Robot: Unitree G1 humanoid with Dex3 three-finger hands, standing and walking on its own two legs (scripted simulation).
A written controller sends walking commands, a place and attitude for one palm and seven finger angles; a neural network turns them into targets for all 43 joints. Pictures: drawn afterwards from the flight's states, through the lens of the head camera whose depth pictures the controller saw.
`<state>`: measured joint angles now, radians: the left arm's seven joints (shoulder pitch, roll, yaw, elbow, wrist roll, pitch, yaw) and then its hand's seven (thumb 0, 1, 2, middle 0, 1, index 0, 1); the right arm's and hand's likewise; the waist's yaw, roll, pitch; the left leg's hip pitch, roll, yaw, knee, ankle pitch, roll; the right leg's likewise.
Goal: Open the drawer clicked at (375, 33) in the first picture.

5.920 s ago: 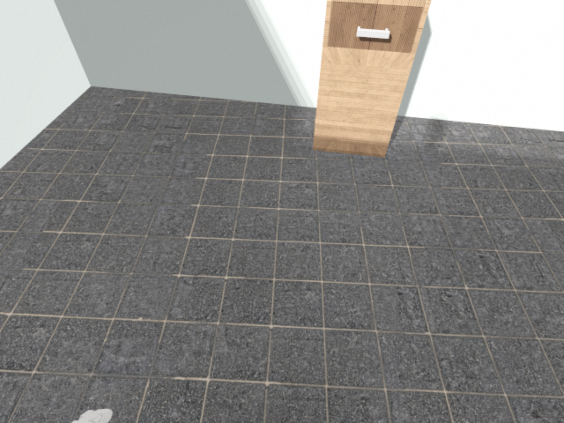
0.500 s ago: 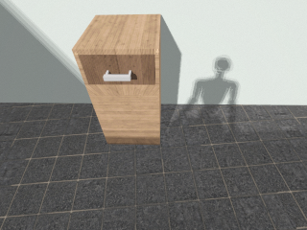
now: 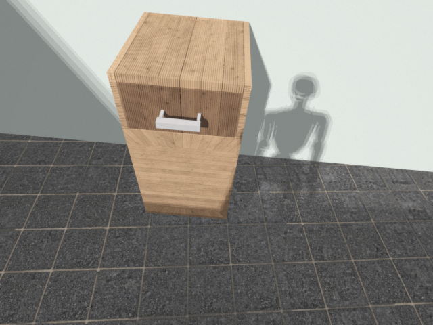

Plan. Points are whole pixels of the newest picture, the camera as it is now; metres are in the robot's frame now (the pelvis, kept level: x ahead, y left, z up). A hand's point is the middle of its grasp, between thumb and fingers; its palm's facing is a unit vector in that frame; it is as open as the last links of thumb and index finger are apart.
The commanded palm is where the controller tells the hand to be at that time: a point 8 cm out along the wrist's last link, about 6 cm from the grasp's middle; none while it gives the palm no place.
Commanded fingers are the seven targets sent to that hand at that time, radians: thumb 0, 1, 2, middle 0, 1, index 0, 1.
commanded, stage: take the last steps up to it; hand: left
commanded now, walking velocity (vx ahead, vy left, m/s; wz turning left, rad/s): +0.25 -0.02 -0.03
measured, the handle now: (179, 119) +0.69 +0.16 -0.08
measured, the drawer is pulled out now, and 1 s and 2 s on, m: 0.00 0.00 0.00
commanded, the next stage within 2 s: come to a stop and stand still in 0.24 s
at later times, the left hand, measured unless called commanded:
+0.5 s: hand (163, 268) +0.26 +0.13 -0.16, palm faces +0.00 -0.98 -0.20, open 7.3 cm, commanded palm none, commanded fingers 0.00 0.90 0.90 -0.20 -0.30 -0.20 -0.30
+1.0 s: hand (137, 295) +0.20 +0.18 -0.16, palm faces +0.00 -0.97 -0.25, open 7.4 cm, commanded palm none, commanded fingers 0.00 0.90 0.90 -0.20 -0.30 -0.20 -0.30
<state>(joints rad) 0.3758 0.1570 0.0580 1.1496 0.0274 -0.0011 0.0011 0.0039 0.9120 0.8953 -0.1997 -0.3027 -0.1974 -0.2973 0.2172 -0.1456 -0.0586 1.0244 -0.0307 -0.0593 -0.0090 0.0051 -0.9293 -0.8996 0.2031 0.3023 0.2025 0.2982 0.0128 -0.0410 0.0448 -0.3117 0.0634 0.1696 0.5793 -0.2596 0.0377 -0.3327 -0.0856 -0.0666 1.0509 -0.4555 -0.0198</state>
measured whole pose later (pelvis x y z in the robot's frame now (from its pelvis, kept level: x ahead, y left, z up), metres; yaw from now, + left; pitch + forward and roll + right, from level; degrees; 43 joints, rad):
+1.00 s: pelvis +0.16 -0.02 +0.01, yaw -2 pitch +1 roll +0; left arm 0.22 0.21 0.05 1.04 0.01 0.06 0.03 0.00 0.91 0.90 -0.20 -0.30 -0.19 -0.30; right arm 0.13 -0.16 -0.03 1.00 -0.02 0.02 -0.03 0.01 -0.90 -0.90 0.20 0.30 0.20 0.30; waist 0.01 -0.01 0.06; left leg -0.26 0.04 0.11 0.44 -0.19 0.01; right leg -0.26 -0.03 -0.02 0.72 -0.45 0.02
